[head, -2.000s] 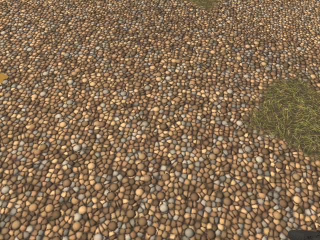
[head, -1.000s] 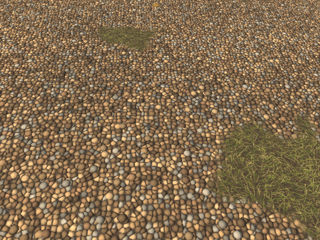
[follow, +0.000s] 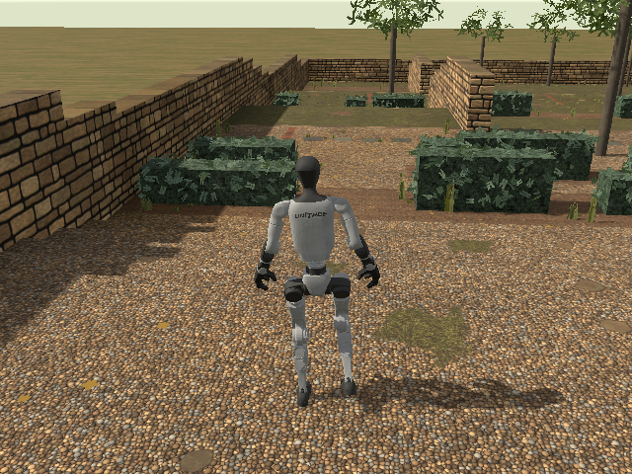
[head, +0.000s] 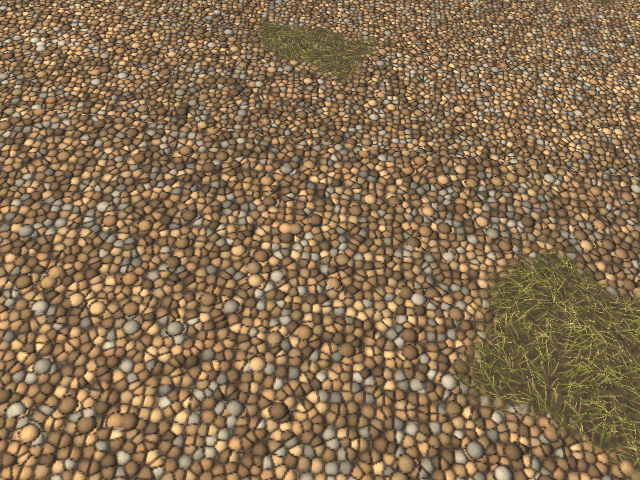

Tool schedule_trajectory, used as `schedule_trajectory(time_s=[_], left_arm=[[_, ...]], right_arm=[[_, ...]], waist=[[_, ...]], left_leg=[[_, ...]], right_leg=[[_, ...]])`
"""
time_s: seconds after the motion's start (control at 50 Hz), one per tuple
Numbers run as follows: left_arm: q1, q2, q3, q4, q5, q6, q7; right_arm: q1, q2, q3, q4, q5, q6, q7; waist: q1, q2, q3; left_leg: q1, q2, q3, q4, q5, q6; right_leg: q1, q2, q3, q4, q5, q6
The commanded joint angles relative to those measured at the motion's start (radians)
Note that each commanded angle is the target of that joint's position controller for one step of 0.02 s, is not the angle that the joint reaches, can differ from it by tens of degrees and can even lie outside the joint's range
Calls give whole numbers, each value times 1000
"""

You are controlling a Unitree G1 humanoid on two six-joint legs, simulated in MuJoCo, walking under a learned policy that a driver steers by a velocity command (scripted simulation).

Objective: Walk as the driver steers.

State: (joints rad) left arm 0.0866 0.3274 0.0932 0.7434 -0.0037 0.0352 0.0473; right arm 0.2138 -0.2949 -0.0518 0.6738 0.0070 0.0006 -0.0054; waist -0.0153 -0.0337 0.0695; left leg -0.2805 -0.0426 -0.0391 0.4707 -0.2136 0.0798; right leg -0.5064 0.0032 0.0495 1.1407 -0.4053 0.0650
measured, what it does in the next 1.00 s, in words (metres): walks ahead, turning right: right foot, then left foot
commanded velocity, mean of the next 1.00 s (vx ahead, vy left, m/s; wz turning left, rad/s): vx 0.31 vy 0.00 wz -0.18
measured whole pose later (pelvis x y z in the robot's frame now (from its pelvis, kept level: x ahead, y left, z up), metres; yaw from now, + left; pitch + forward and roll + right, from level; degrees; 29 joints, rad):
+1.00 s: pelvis +0.33 -0.06 -0.02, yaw -15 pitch +2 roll +2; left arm 0.40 0.30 0.05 0.80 -0.03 -0.04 0.02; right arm 0.08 -0.28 -0.05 0.67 0.00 -0.11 0.03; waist 0.05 -0.03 0.04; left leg -0.41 -0.06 0.01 0.53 -0.15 0.03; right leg -0.21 0.05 0.17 1.08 -0.47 -0.03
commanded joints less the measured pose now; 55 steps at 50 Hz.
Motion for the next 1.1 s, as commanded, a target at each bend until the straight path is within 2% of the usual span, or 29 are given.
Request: schedule_trajectory(time_s=[0.02,0.14,0.16,0.22,0.32,0.38,0.42,0.46,0.48,0.5,0.52,0.54,0.56,0.58,0.62,0.68,0.74,0.82,0.86,0.9,0.92,0.94,0.96,0.98,1.0,1.02,1.04,1.06,1.1], left_arm=[[10,71,20,-48,-4,-14,3],[3,66,15,-36,-3,-19,2],[9,65,13,-33,-2,-23,-1],[0,69,5,-32,-7,-48,-17],[-10,67,-11,-28,-23,-93,-46],[19,60,-20,-18,-29,-111,-61],[77,50,-24,7,-28,-117,-67],[202,65,-17,55,-30,-116,-64],[306,113,-4,76,-34,-116,-56],[377,243,29,80,-32,-116,-57],[392,203,19,72,-17,-126,-67],[346,159,7,54,-9,-134,-67],[321,131,0,38,-8,-135,-67],[308,121,-5,29,-13,-130,-65],[309,93,-17,20,-15,-116,-55],[312,116,-9,5,-15,-100,-33],[345,130,-3,8,-17,-90,-19],[365,138,6,16,-32,-85,-11],[353,137,11,17,-25,-80,-11],[340,110,2,9,-10,-74,-17],[333,64,-17,-19,8,-72,-20],[503,-50,-49,-25,-16,-84,-27],[487,41,-37,2,-38,-93,-28],[353,106,-19,-20,-48,-98,-31],[263,104,-22,-43,-36,-103,-30],[206,93,-21,-60,-18,-110,-33],[204,82,-19,-64,-14,-110,-38],[217,62,-24,-61,-16,-108,-42],[212,23,-37,-66,-13,-101,-47]], right_arm=[[-7,-167,-46,-79,2,-10,-18],[-28,-147,-34,-77,-15,1,-24],[-22,-141,-31,-70,-16,2,-23],[-10,-147,-28,-44,-16,-2,-17],[21,-179,-35,-6,-11,-24,-10],[12,-179,-37,5,-1,-35,-2],[-19,-174,-37,7,10,-36,4],[-33,-130,-24,6,2,-40,9],[-65,-71,-5,-12,-11,-49,14],[-99,-51,0,-73,-20,-75,15],[-134,-115,-15,-83,2,-97,13],[-116,-138,-22,-76,22,-112,22],[-115,-135,-21,-63,16,-120,27],[-130,-140,-25,-65,-1,-126,30],[-151,-120,-25,-73,-17,-127,37],[-208,-71,-12,-90,-11,-122,40],[-304,-42,-1,-118,-4,-123,44],[-320,-84,-16,-130,10,-127,44],[-262,-110,-27,-114,9,-130,40],[-69,-159,-56,-67,1,-133,27],[99,-201,-65,-49,-18,-130,20],[198,-274,-84,3,-25,-119,30],[187,-168,-59,7,-4,-120,38],[113,-119,-45,1,2,-116,32],[63,-108,-40,0,-6,-111,30],[34,-95,-36,10,-12,-107,30],[21,-82,-29,14,-23,-110,28],[16,-75,-27,20,-21,-112,28],[23,-84,-29,38,-3,-118,28]], waist=[[10,127,-159],[-8,165,-117],[-13,164,-124],[-38,201,-84],[-68,157,-40],[-49,140,-33],[-2,114,-42],[57,82,-74],[95,-23,-94],[93,-242,-84],[120,-171,-50],[92,-117,-14],[86,-92,-12],[80,-60,-4],[63,-59,-16],[68,-63,-9],[101,-78,11],[84,-92,10],[54,-111,-14],[-44,-108,-158],[-113,-42,-319],[-40,329,-490],[-59,305,-424],[-72,193,-247],[-58,87,-163],[-38,61,-98],[-8,87,-88],[7,110,-87],[22,119,-69]], left_leg=[[242,241,-286,-143,374,135],[180,220,-294,-171,189,133],[169,211,-300,-191,56,137],[153,224,-364,-262,-249,153],[195,275,-376,-289,-309,161],[175,278,-331,-292,-293,155],[106,255,-260,-260,-278,134],[-6,199,-168,-143,-240,91],[-119,120,-58,79,-165,32],[-402,-29,93,381,-243,-52],[-547,-12,-7,538,-365,-60],[-597,43,-48,597,-280,-50],[-603,64,-42,597,-198,-49],[-608,79,-31,561,-135,-56],[-530,85,-16,464,-47,-80],[-427,48,23,284,87,-125],[-287,10,39,108,230,-139],[-196,14,-17,16,270,-117],[-151,23,-9,12,212,-86],[121,22,28,-14,206,-21],[413,169,-126,40,151,50],[749,415,-633,-57,-96,221],[692,426,-773,-172,-242,213],[545,387,-602,-183,-216,175],[409,347,-475,-192,-97,155],[298,311,-391,-214,30,153],[236,284,-334,-237,100,149],[202,270,-304,-259,133,155],[152,270,-249,-303,164,175]], right_leg=[[-98,-12,45,-33,70,21],[-27,-41,41,-220,97,46],[-3,-47,35,-263,106,43],[11,-51,2,-373,93,28],[8,-59,-26,-476,60,-40],[69,-53,-50,-543,71,-89],[203,-31,-87,-641,149,-120],[400,-12,-75,-684,145,-149],[522,-126,109,-766,72,-197],[657,-317,524,-890,-62,-342],[668,-380,686,-954,-144,-410],[671,-351,616,-947,-125,-386],[669,-300,526,-945,-54,-358],[660,-275,465,-944,56,-338],[602,-219,362,-948,249,-309],[491,-153,252,-951,410,-287],[365,-120,216,-944,404,-259],[391,-167,294,-902,404,-232],[458,-195,296,-842,535,-216],[454,-126,233,-592,801,-176],[301,-74,213,-329,631,-153],[-52,88,129,40,-5,-83],[-164,52,168,163,-144,-83],[-214,8,148,187,-73,-87],[-191,-33,109,157,-6,-90],[-178,-60,88,100,31,-90],[-137,-90,82,61,58,-92],[-110,-100,71,26,65,-91],[-106,-117,45,-69,61,-80]])
Keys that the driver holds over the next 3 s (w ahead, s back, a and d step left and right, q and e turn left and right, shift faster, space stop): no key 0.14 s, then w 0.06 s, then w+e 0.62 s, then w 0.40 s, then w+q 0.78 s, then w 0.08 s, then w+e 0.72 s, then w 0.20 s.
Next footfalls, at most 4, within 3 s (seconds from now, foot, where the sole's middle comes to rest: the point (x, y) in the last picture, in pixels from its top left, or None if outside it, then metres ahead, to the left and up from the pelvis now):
0.48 right None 0.11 -0.15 -0.78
0.92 left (291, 459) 0.48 0.02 -0.78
1.38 right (439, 380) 0.65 -0.31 -0.78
1.92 left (340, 264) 0.96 -0.10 -0.78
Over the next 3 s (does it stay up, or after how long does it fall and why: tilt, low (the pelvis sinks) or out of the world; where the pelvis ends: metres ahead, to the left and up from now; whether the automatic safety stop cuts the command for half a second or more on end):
stays up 1.41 -0.14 -0.06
